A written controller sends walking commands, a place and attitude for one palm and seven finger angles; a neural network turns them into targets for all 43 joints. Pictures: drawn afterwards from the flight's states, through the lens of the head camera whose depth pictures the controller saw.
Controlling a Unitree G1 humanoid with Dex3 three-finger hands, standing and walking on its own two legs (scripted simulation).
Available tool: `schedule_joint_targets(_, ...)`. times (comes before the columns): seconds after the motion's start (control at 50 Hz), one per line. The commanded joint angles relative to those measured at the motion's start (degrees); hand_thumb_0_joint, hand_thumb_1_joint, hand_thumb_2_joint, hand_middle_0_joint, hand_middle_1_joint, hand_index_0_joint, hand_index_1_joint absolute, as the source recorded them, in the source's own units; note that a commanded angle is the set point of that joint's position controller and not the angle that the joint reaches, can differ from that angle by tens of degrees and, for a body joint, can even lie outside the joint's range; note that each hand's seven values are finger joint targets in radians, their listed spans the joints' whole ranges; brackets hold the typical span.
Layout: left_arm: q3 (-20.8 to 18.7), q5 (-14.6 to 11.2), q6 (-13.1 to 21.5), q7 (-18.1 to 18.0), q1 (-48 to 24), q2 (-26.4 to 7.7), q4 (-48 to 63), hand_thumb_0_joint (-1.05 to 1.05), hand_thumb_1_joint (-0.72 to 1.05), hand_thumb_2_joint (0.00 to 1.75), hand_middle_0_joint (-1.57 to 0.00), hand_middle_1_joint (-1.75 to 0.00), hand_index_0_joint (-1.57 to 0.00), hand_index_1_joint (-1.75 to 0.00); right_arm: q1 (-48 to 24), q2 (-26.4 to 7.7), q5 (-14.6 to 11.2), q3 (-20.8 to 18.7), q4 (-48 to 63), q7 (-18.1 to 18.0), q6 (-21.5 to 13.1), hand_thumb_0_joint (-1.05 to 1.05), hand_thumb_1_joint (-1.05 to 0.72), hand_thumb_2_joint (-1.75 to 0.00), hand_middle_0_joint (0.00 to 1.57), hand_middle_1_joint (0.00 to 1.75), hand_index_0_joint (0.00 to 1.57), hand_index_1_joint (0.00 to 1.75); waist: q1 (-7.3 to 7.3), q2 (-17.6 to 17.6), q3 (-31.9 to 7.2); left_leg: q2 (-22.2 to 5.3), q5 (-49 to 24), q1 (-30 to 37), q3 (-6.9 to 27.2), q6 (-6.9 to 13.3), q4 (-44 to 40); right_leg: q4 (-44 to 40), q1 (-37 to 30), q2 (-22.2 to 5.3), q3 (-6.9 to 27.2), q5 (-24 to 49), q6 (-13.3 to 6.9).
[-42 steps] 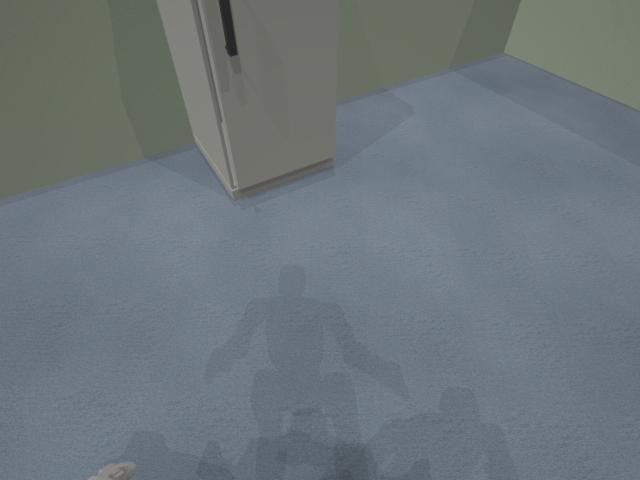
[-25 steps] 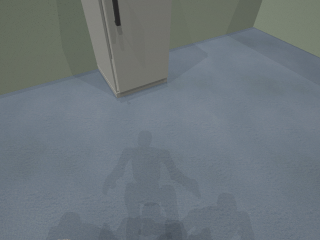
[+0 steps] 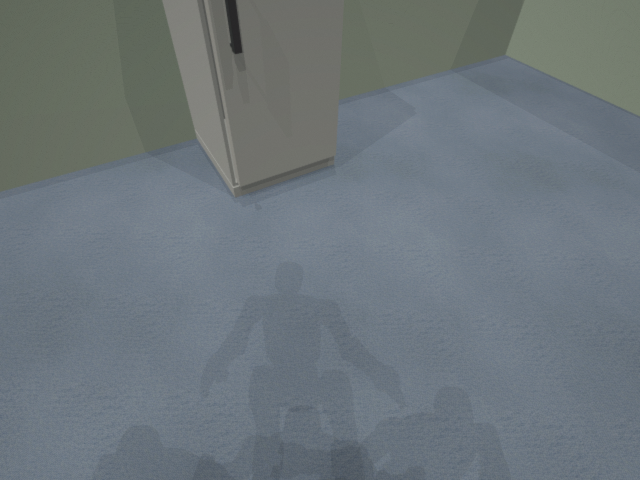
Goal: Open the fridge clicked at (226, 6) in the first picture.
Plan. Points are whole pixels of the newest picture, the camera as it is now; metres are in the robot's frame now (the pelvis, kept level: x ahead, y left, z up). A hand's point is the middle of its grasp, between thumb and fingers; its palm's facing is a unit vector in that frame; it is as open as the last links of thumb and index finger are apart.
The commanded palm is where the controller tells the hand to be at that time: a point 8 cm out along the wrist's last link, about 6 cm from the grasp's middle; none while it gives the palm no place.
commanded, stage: look at it before walking up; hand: left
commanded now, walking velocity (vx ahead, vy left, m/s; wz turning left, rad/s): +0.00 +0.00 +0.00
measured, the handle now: out of the picture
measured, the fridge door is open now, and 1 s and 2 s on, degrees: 0 0 0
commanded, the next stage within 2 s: walk to a spot facing it in 0.60 s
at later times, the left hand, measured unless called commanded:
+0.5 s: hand out of the picture +0.07 +0.25 -0.16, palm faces -0.03 -0.94 -0.33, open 7.3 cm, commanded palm none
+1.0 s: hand out of the picture +0.05 +0.20 -0.19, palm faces -0.06 -0.97 -0.22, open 7.3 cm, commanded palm none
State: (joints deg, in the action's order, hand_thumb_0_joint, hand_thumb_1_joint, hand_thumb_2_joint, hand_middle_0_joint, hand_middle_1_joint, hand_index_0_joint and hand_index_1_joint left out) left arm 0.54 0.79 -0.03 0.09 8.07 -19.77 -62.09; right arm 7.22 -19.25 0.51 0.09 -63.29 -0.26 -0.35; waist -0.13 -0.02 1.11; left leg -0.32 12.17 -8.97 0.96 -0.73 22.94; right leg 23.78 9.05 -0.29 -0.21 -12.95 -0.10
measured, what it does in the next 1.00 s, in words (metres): stands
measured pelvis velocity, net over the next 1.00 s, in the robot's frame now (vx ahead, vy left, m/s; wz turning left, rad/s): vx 0.05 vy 0.00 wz -0.08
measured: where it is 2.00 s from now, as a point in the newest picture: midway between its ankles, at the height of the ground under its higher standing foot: (330, 432)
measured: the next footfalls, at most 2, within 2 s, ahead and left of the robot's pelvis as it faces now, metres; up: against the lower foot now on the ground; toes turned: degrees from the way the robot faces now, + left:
left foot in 1.36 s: +0.33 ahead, +0.12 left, +0.00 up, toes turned -2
right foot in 1.94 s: +0.54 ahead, -0.16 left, +0.00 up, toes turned -28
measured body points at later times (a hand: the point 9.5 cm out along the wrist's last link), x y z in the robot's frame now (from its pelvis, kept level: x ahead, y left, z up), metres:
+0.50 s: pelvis +0.00 +0.00 +0.00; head +0.01 +0.00 +0.45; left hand +0.07 +0.30 -0.13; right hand +0.08 -0.29 -0.13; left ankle +0.00 +0.13 -0.74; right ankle +0.00 -0.12 -0.74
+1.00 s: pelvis +0.05 +0.00 -0.01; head +0.04 +0.00 +0.44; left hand +0.05 +0.25 -0.17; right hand +0.05 -0.26 -0.16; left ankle +0.00 +0.13 -0.74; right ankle +0.00 -0.12 -0.74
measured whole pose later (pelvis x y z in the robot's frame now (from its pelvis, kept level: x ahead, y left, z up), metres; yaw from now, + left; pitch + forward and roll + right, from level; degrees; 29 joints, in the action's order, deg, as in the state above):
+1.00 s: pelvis +0.05 +0.00 -0.01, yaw -4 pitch +0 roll +0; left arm -0.3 1.5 -0.8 1.3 19.3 -13.6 -62.3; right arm 15.4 -13.3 1.1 -0.1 -63.4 0.1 -0.4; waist -0.8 0.5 -1.5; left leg -2.1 21.8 -9.6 -3.0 -0.8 31.8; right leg 33.2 11.6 1.6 3.5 -21.1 -0.8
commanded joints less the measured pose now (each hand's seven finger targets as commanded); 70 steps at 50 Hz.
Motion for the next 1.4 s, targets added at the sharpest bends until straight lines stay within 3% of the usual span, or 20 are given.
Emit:
schedule_joint_targets(0.0,-2.5,-0.2,1.4,-0.7,-2.6,-11.7,3.5,0.0,0.9,0.9,-0.2,-0.3,-0.2,-0.3,-3.2,-12.0,0.1,-2.4,4.0,-0.5,-1.6,0.0,-0.9,-0.9,0.2,0.3,0.2,0.3,-0.05,0.6,-2.1,-6.2,-7.4,0.2,5.2,2.4,-3.7,-5.0,0.3,-6.6,6.2,5.6,-1.8)
schedule_joint_targets(0.68,-2.4,-0.2,1.5,-0.7,-2.0,-11.7,2.9,0.0,0.9,0.9,-0.2,-0.3,-0.2,-0.3,-3.2,-12.2,-0.1,-2.2,3.3,-0.5,-1.6,0.0,-0.9,-0.9,0.2,0.3,0.2,0.3,0.03,0.6,-2.8,-6.4,-9.2,2.0,5.2,2.2,-4.8,-6.0,-0.9,-6.7,6.0,7.9,-1.6)
schedule_joint_targets(0.72,-0.9,-0.2,0.2,-0.8,2.0,-4.5,1.2,0.0,0.9,0.9,-0.2,-0.3,-0.2,-0.3,0.5,-4.8,0.5,-0.4,1.6,-0.2,-0.5,0.0,-0.9,-0.9,0.2,0.3,0.2,0.3,-0.03,1.0,-2.8,-5.8,-1.1,1.6,3.3,1.0,-3.6,-6.0,-0.1,-6.0,6.3,-1.9,-0.7)
schedule_joint_targets(0.78,-1.6,0.4,-0.8,0.0,4.3,-5.0,1.5,0.0,0.9,0.9,-0.2,-0.3,-0.2,-0.3,2.6,-5.1,1.1,-1.1,1.7,0.1,0.2,0.0,-0.9,-0.9,0.2,0.3,0.2,0.3,-0.15,1.3,3.1,-5.1,18.1,-3.4,2.9,1.4,-4.0,-6.5,5.7,-4.8,8.7,-19.5,-1.9)
schedule_joint_targets(0.84,-2.4,0.6,-0.7,0.7,6.2,-4.8,2.7,0.0,0.9,0.9,-0.2,-0.3,-0.2,-0.3,4.0,-5.8,1.1,-1.8,2.6,0.2,0.0,0.0,-0.9,-0.9,0.2,0.3,0.2,0.3,-0.3,0.4,6.1,-6.3,23.7,-5.9,3.7,2.6,-3.1,-3.7,9.1,-3.3,9.3,-22.5,-3.1)
schedule_joint_targets(0.92,-2.8,0.5,0.7,0.9,9.8,-1.8,3.4,0.0,0.9,0.9,-0.2,-0.3,-0.2,-0.3,7.6,-5.0,0.7,-2.4,3.0,-0.2,-1.5,0.0,-0.9,-0.9,0.2,0.3,0.2,0.3,0.01,-1.8,4.9,-9.4,15.1,-2.3,5.5,5.0,-0.3,4.2,10.6,-1.5,7.9,-12.3,-4.0)
schedule_joint_targets(0.98,-3.2,0.6,1.3,0.9,11.6,-0.3,3.9,0.0,0.9,0.9,-0.2,-0.3,-0.2,-0.3,9.1,-4.9,0.5,-3.2,3.4,-0.3,-1.9,0.0,-0.9,-0.9,0.2,0.3,0.2,0.3,-0.26,-5.0,6.3,-11.9,18.8,-3.6,7.6,6.3,-0.7,8.8,12.4,0.1,6.2,-13.6,-3.7)
schedule_joint_targets(1.02,-3.6,0.6,2.1,0.7,15.2,0.7,2.9,0.0,0.9,0.9,-0.2,-0.3,-0.2,-0.3,9.4,-3.6,0.4,-3.3,3.5,-0.5,-2.5,0.0,-0.9,-0.9,0.2,0.3,0.2,0.3,-1.61,-3.2,5.0,-11.1,9.8,-5.2,4.9,5.9,6.1,9.2,8.2,-0.7,7.5,-6.4,-4.5)
schedule_joint_targets(1.04,-3.9,0.7,2.5,0.4,18.2,-0.1,1.8,0.0,0.9,0.9,-0.2,-0.3,-0.2,-0.3,8.1,-2.0,0.3,-3.2,4.0,-0.5,-2.8,0.0,-0.9,-0.9,0.2,0.3,0.2,0.3,-2.84,1.2,3.7,-8.6,5.0,-9.6,0.5,4.4,13.5,6.7,2.3,-3.2,11.9,-0.7,-6.1)
schedule_joint_targets(1.06,-4.4,0.8,3.0,-0.1,23.1,-1.9,-0.1,0.0,0.9,0.9,-0.2,-0.3,-0.2,-0.3,5.2,0.4,0.1,-2.7,5.7,-0.4,-3.3,0.0,-0.9,-0.9,0.2,0.3,0.2,0.3,-4.27,10.0,2.4,-3.8,4.0,-19.7,-7.0,1.7,25.2,0.9,-8.2,-9.4,21.8,9.7,-9.0)
schedule_joint_targets(1.08,-5.1,0.7,3.5,-0.8,28.9,-4.0,-1.8,0.0,0.9,0.9,-0.2,-0.3,-0.2,-0.3,0.1,2.1,0.3,-2.4,8.1,-0.2,-3.6,0.0,-0.9,-0.9,0.2,0.3,0.2,0.3,-6.64,15.3,3.9,-1.6,18.5,-31.7,-9.0,-0.1,35.2,-3.8,-16.7,-16.6,32.9,24.1,-13.6)
schedule_joint_targets(1.1,-5.0,0.7,3.7,-1.5,32.9,-3.5,-3.0,0.0,0.9,0.9,-0.2,-0.3,-0.2,-0.3,-3.6,2.0,0.5,-2.3,9.6,-0.3,-3.9,0.0,-0.9,-0.9,0.2,0.3,0.2,0.3,-8.4,13.5,4.3,-2.6,22.0,-38.2,-5.5,-0.2,41.5,-2.5,-21.7,-18.2,35.5,35.8,-16.3)
schedule_joint_targets(1.14,-4.8,1.2,3.7,-2.6,33.6,-1.5,-3.4,0.0,0.9,0.9,-0.2,-0.3,-0.2,-0.3,-7.0,2.7,0.5,-2.5,10.4,0.0,-4.4,0.0,-0.9,-0.9,0.2,0.3,0.2,0.3,-8.81,5.7,4.7,-5.2,21.9,-43.7,-3.2,0.3,43.0,0.1,-25.3,-17.7,31.0,36.8,-16.3)
schedule_joint_targets(1.18,-4.4,1.8,3.8,-2.9,28.1,0.1,-2.0,0.0,0.9,0.9,-0.2,-0.3,-0.2,-0.3,-7.2,3.8,0.1,-2.7,11.3,0.6,-3.7,0.0,-0.9,-0.9,0.2,0.3,0.2,0.3,-5.58,6.3,6.1,-7.2,22.0,-39.7,-0.6,0.4,35.8,-1.7,-17.5,-17.0,27.6,25.5,-13.8)
schedule_joint_targets(1.24,-4.0,1.4,3.9,-2.2,19.6,0.6,0.0,0.0,0.9,0.9,-0.2,-0.3,-0.2,-0.3,-3.2,6.0,-0.3,-2.6,10.8,1.6,-3.1,0.0,-0.9,-0.9,0.2,0.3,0.2,0.3,-0.03,7.2,6.0,-4.7,10.5,-20.0,-5.1,0.2,24.2,-7.2,0.9,-12.0,19.0,15.6,-10.2)
schedule_joint_targets(1.3,-5.0,0.1,4.3,-1.4,15.1,-0.8,0.0,0.0,0.9,0.9,-0.2,-0.3,-0.2,-0.3,14.6,3.6,-0.3,-3.5,5.0,0.6,-3.6,0.0,-0.9,-0.9,0.2,0.3,0.2,0.3,8.1,6.2,-0.4,0.5,-5.1,7.4,-10.8,0.6,12.7,6.1,8.3,-4.5,9.3,25.9,-5.8)
schedule_joint_targets(1.32,-4.7,-0.1,4.3,-1.3,16.9,1.4,0.0,0.0,0.9,0.9,-0.2,-0.3,-0.2,-0.3,22.7,0.0,0.0,-4.5,2.2,-0.3,-3.7,0.0,-0.9,-0.9,0.2,0.3,0.2,0.3,10.35,-0.3,-6.2,-3.6,-4.9,18.0,-6.0,1.3,11.4,19.0,11.7,-2.8,8.2,22.5,-4.5)
schedule_joint_targets(1.34,-4.6,-0.6,4.0,-0.7,19.7,4.9,0.5,0.0,0.9,0.9,-0.2,-0.3,-0.2,-0.3,29.1,-5.9,1.0,-6.2,1.0,-0.6,-4.0,0.0,-0.9,-0.9,0.2,0.3,0.2,0.3,11.38,-16.8,-12.5,-19.3,-0.8,24.4,14.9,6.0,4.9,39.1,19.4,3.3,1.8,-4.9,-1.8)
schedule_joint_targets(1.36,-4.3,-0.6,3.9,-0.8,20.2,6.4,1.9,0.0,0.9,0.9,-0.2,-0.3,-0.2,-0.3,28.1,-7.5,0.8,-6.0,1.7,-0.6,-3.5,0.0,-0.9,-0.9,0.2,0.3,0.2,0.3,8.61,-18.5,-11.5,-27.5,6.9,19.1,31.3,9.7,-7.7,51.2,23.4,4.7,4.0,-19.0,-2.2)
schedule_joint_targets(1.38,-4.3,0.1,3.5,-1.1,18.7,6.1,1.9,0.0,0.9,0.9,-0.2,-0.3,-0.2,-0.3,19.8,-5.4,0.6,-5.4,3.6,-0.4,-3.0,0.0,-0.9,-0.9,0.2,0.3,0.2,0.3,5.84,-10.8,-3.2,-28.6,20.8,8.1,29.2,11.0,-11.8,54.4,24.0,-0.1,4.7,-16.9,-3.2)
